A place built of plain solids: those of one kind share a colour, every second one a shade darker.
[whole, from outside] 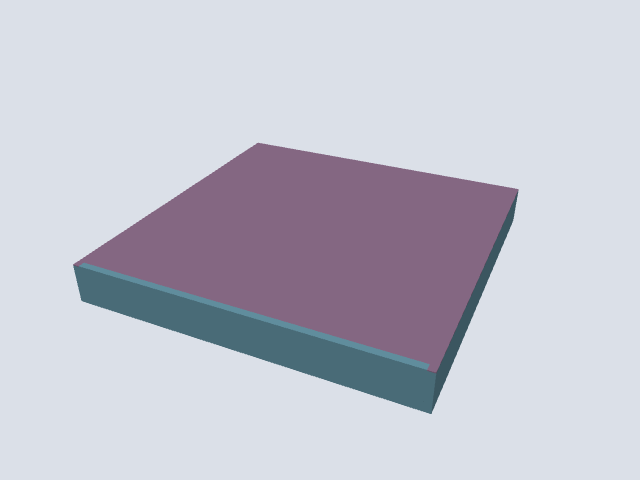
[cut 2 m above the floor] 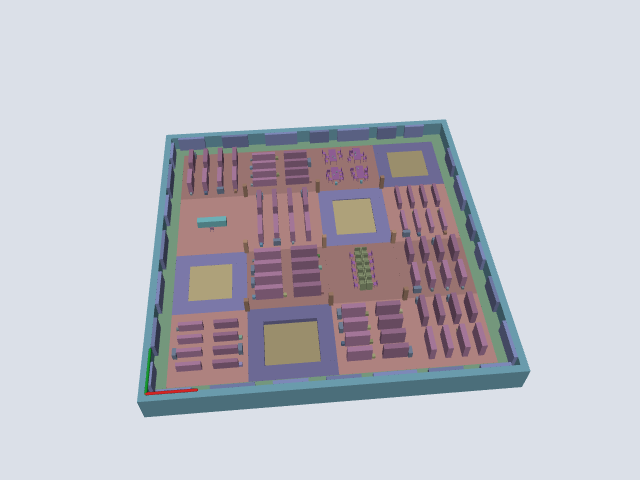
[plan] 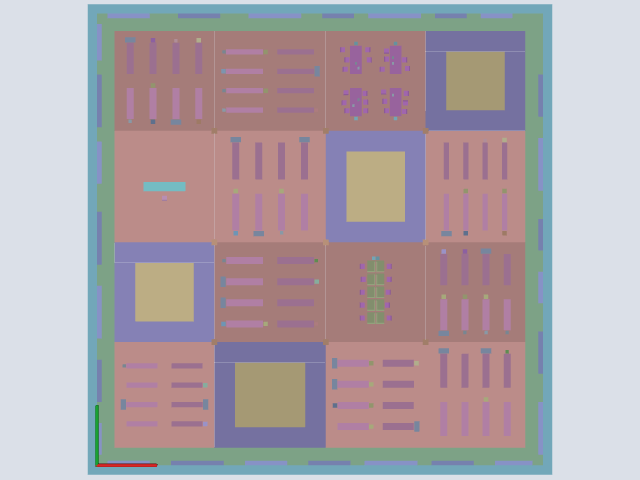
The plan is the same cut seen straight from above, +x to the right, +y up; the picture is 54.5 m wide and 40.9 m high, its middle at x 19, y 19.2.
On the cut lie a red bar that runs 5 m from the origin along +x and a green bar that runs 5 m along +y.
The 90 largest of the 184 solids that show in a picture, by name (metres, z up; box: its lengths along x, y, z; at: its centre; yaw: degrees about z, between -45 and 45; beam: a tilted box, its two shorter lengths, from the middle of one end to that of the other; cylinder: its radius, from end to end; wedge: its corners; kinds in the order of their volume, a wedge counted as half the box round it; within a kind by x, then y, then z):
{
 "floor_bay_1": {"box": [8.5, 9.0, 1.5], "at": [5.75, 6.0, -0.75]},
 "floor_bay_2": {"box": [8.5, 9.5, 1.5], "at": [5.75, 23.75, -0.75]},
 "floor_bay_3": {"box": [8.5, 8.5, 1.5], "at": [5.75, 32.75, -0.75]},
 "floor_bay_4": {"box": [9.5, 8.5, 1.5], "at": [14.75, 14.75, -0.75]},
 "floor_bay_5": {"box": [9.5, 9.5, 1.5], "at": [14.75, 23.75, -0.75]},
 "floor_bay_6": {"box": [9.5, 8.5, 1.5], "at": [14.75, 32.75, -0.75]},
 "floor_bay_7": {"box": [8.5, 9.0, 1.5], "at": [23.75, 6.0, -0.75]},
 "floor_bay_8": {"box": [8.5, 8.5, 1.5], "at": [23.75, 14.75, -0.75]},
 "floor_bay_9": {"box": [8.5, 8.5, 1.5], "at": [23.75, 32.75, -0.75]},
 "floor_bay_10": {"box": [8.5, 9.0, 1.5], "at": [32.25, 6.0, -0.75]},
 "floor_bay_11": {"box": [8.5, 8.5, 1.5], "at": [32.25, 14.75, -0.75]},
 "floor_bay_12": {"box": [8.5, 9.5, 1.5], "at": [32.25, 23.75, -0.75]},
 "wall_1": {"box": [0.8, 38.5, 4.8], "at": [-0.4, 19.25, 0.9]},
 "wall_2": {"box": [39.6, 0.8, 4.8], "at": [19.0, -0.4, 0.9]},
 "wall_3": {"box": [39.6, 0.8, 4.8], "at": [19.0, 38.9, 0.9]},
 "wall_4": {"box": [0.8, 38.5, 4.8], "at": [38.4, 19.25, 0.9]},
 "floor_aisle_1": {"box": [1.5, 35.5, 1.5], "at": [0.75, 19.25, -0.75]},
 "floor_aisle_2": {"box": [38.0, 1.5, 1.5], "at": [19.0, 0.75, -0.75]},
 "floor_aisle_3": {"box": [38.0, 1.5, 1.5], "at": [19.0, 37.75, -0.75]},
 "floor_aisle_4": {"box": [1.5, 35.5, 1.5], "at": [37.25, 19.25, -0.75]},
 "floor_rim_1": {"box": [1.75, 5.0, 1.5], "at": [2.37, 14.75, -0.75]},
 "floor_rim_2": {"box": [8.5, 1.75, 1.5], "at": [5.75, 11.37, -0.75]},
 "floor_rim_3": {"box": [8.5, 1.75, 1.5], "at": [5.75, 18.13, -0.75]},
 "floor_rim_4": {"box": [1.75, 5.0, 1.5], "at": [9.13, 14.75, -0.75]},
 "floor_rim_5": {"box": [1.75, 5.5, 1.5], "at": [10.87, 6.0, -0.75]},
 "floor_rim_6": {"box": [9.5, 1.75, 1.5], "at": [14.75, 2.37, -0.75]},
 "floor_rim_7": {"box": [9.5, 1.75, 1.5], "at": [14.75, 9.63, -0.75]},
 "floor_rim_8": {"box": [1.75, 5.5, 1.5], "at": [18.63, 6.0, -0.75]},
 "floor_rim_9": {"box": [1.75, 6.0, 1.5], "at": [20.37, 23.75, -0.75]},
 "floor_rim_10": {"box": [8.5, 1.75, 1.5], "at": [23.75, 19.87, -0.75]},
 "floor_rim_11": {"box": [8.5, 1.75, 1.5], "at": [23.75, 27.63, -0.75]},
 "floor_rim_12": {"box": [1.75, 6.0, 1.5], "at": [27.13, 23.75, -0.75]},
 "floor_rim_13": {"box": [1.75, 5.0, 1.5], "at": [28.87, 32.75, -0.75]},
 "floor_rim_14": {"box": [8.5, 1.75, 1.5], "at": [32.25, 29.37, -0.75]},
 "floor_rim_15": {"box": [8.5, 1.75, 1.5], "at": [32.25, 36.13, -0.75]},
 "floor_rim_16": {"box": [1.75, 5.0, 1.5], "at": [35.63, 32.75, -0.75]},
 "ceil_hall_1": {"box": [39.6, 40.1, 0.1], "at": [19.0, 19.25, 3.25]},
 "range_1": {"box": [0.6, 3.15, 2.1], "at": [11.82, 21.57, 1.05]},
 "range_2": {"box": [0.6, 3.15, 2.1], "at": [11.82, 25.93, 1.05]},
 "range_3": {"box": [3.15, 0.6, 2.1], "at": [12.57, 12.05, 1.05]},
 "range_4": {"box": [3.15, 0.6, 2.1], "at": [12.57, 13.85, 1.05]},
 "range_5": {"box": [3.15, 0.6, 2.1], "at": [12.57, 15.65, 1.05]},
 "range_6": {"box": [3.15, 0.6, 2.1], "at": [12.57, 17.45, 1.05]},
 "range_7": {"box": [0.6, 3.15, 2.1], "at": [13.78, 21.57, 1.05]},
 "range_8": {"box": [0.6, 3.15, 2.1], "at": [13.78, 25.93, 1.05]},
 "range_9": {"box": [0.6, 3.15, 2.1], "at": [15.72, 21.57, 1.05]},
 "range_10": {"box": [0.6, 3.15, 2.1], "at": [15.72, 25.93, 1.05]},
 "range_11": {"box": [3.15, 0.6, 2.1], "at": [16.93, 12.05, 1.05]},
 "range_12": {"box": [3.15, 0.6, 2.1], "at": [16.93, 13.85, 1.05]},
 "range_13": {"box": [3.15, 0.6, 2.1], "at": [16.93, 15.65, 1.05]},
 "range_14": {"box": [3.15, 0.6, 2.1], "at": [16.93, 17.45, 1.05]},
 "range_15": {"box": [0.6, 3.15, 2.1], "at": [17.68, 21.57, 1.05]},
 "range_16": {"box": [0.6, 3.15, 2.1], "at": [17.68, 25.93, 1.05]},
 "range_17": {"box": [2.65, 0.6, 2.1], "at": [21.82, 3.3, 1.05]},
 "range_18": {"box": [2.65, 0.6, 2.1], "at": [21.82, 5.1, 1.05]},
 "range_19": {"box": [2.65, 0.6, 2.1], "at": [21.82, 6.9, 1.05]},
 "range_20": {"box": [2.65, 0.6, 2.1], "at": [21.82, 8.7, 1.05]},
 "range_21": {"box": [2.65, 0.6, 2.1], "at": [25.68, 3.3, 1.05]},
 "range_22": {"box": [2.65, 0.6, 2.1], "at": [25.68, 5.1, 1.05]},
 "range_23": {"box": [2.65, 0.6, 2.1], "at": [25.68, 6.9, 1.05]},
 "range_24": {"box": [2.65, 0.6, 2.1], "at": [25.68, 8.7, 1.05]},
 "range_25": {"box": [0.6, 2.9, 2.1], "at": [29.55, 3.95, 1.05]},
 "range_26": {"box": [0.6, 2.9, 2.1], "at": [29.55, 8.05, 1.05]},
 "range_27": {"box": [0.6, 2.65, 2.1], "at": [29.55, 12.82, 1.05]},
 "range_28": {"box": [0.6, 2.65, 2.1], "at": [29.55, 16.68, 1.05]},
 "range_29": {"box": [0.6, 2.9, 2.1], "at": [31.35, 3.95, 1.05]},
 "range_30": {"box": [0.6, 2.9, 2.1], "at": [31.35, 8.05, 1.05]},
 "range_31": {"box": [0.6, 2.65, 2.1], "at": [31.35, 12.82, 1.05]},
 "range_32": {"box": [0.6, 2.65, 2.1], "at": [31.35, 16.68, 1.05]},
 "range_33": {"box": [0.6, 2.9, 2.1], "at": [33.15, 3.95, 1.05]},
 "range_34": {"box": [0.6, 2.9, 2.1], "at": [33.15, 8.05, 1.05]},
 "range_35": {"box": [0.6, 2.65, 2.1], "at": [33.15, 12.82, 1.05]},
 "range_36": {"box": [0.6, 2.65, 2.1], "at": [33.15, 16.68, 1.05]},
 "range_37": {"box": [0.6, 2.9, 2.1], "at": [34.95, 3.95, 1.05]},
 "range_38": {"box": [0.6, 2.9, 2.1], "at": [34.95, 8.05, 1.05]},
 "range_39": {"box": [0.6, 2.65, 2.1], "at": [34.95, 12.82, 1.05]},
 "range_40": {"box": [0.6, 2.65, 2.1], "at": [34.95, 16.68, 1.05]},
 "floor_well_1": {"box": [5.0, 5.0, 1.5], "at": [5.75, 14.75, -0.75]},
 "floor_well_2": {"box": [6.0, 5.5, 0.84], "at": [14.75, 6.0, -1.08]},
 "floor_well_3": {"box": [5.0, 6.0, 1.36], "at": [23.75, 23.75, -0.82]},
 "floor_well_4": {"box": [5.0, 5.0, 1.5], "at": [32.25, 32.75, -0.75]},
 "wallshelf_1": {"box": [0.4, 4.5, 2.1], "at": [0.2, 13.05, 1.05]},
 "wallshelf_2": {"box": [0.4, 4.5, 2.1], "at": [0.2, 19.35, 1.05]},
 "wallshelf_3": {"box": [0.4, 4.5, 2.1], "at": [0.2, 31.05, 1.05]},
 "wallshelf_4": {"box": [4.5, 0.4, 2.1], "at": [8.55, 0.2, 1.05]},
 "wallshelf_5": {"box": [4.5, 0.4, 2.1], "at": [15.15, 38.3, 1.05]},
 "wallshelf_6": {"box": [4.5, 0.4, 2.1], "at": [25.05, 0.2, 1.05]},
 "wallshelf_7": {"box": [4.5, 0.4, 2.1], "at": [25.35, 38.3, 1.05]},
 "wallshelf_8": {"box": [0.4, 4.5, 2.1], "at": [37.8, 3.15, 1.05]},
 "wallshelf_9": {"box": [0.4, 4.5, 2.1], "at": [37.8, 25.65, 1.05]}
}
